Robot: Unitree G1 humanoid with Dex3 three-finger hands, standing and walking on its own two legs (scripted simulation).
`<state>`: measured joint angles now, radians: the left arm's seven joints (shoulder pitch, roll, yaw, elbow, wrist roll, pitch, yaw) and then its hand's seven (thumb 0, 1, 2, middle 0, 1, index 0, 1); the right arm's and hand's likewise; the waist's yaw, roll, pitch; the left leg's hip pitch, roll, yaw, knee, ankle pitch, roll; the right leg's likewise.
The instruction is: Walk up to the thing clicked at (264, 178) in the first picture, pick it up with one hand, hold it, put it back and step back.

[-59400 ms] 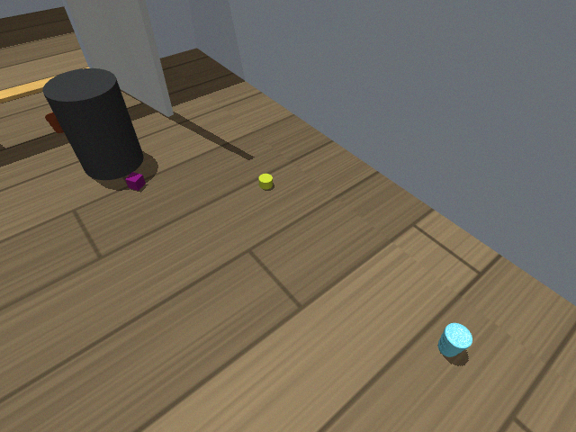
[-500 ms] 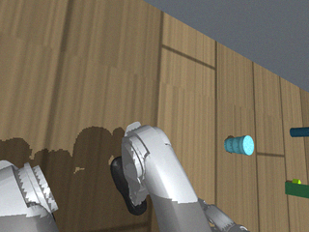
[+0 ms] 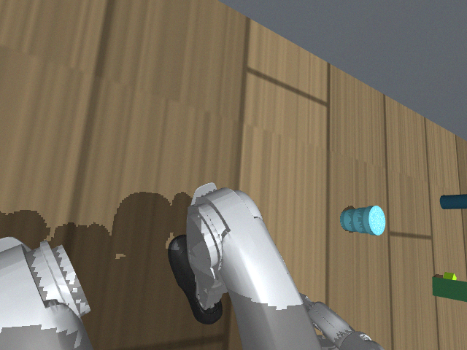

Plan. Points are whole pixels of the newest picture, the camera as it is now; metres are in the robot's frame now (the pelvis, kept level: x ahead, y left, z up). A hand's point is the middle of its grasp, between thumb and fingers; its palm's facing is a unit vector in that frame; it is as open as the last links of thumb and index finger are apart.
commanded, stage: close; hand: left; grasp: from above
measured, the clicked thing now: out of the picture +0.44 +0.39 -0.28
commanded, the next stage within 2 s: settle in 1.38 s
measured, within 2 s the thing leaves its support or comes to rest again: leaves its support in 1.72 s
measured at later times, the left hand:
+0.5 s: hand out of the picture +0.43 +0.37 -0.25, palm faces -0.42 -0.20 -0.89, open 12.4 cm
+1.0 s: hand out of the picture +0.44 +0.36 -0.26, palm faces -0.41 -0.20 -0.89, open 10.0 cm
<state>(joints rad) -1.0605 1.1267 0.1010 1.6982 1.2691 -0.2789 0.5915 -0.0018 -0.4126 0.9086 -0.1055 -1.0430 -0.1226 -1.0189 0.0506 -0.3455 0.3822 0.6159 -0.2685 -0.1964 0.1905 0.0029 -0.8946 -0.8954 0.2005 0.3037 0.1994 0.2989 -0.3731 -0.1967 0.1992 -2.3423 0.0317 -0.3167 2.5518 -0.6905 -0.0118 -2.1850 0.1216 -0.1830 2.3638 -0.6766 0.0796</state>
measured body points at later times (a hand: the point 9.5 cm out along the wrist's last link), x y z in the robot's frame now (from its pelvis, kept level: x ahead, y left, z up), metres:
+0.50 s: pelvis +0.00 +0.00 +0.00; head +0.27 +0.16 +0.32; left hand +0.45 +0.38 -0.20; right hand +0.08 -0.24 -0.05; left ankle +0.07 +0.13 -0.27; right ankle +0.12 -0.12 -0.27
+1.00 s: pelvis +0.00 +0.00 +0.00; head +0.28 +0.16 +0.32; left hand +0.46 +0.37 -0.21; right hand +0.07 -0.25 -0.05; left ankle +0.07 +0.13 -0.27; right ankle +0.12 -0.12 -0.27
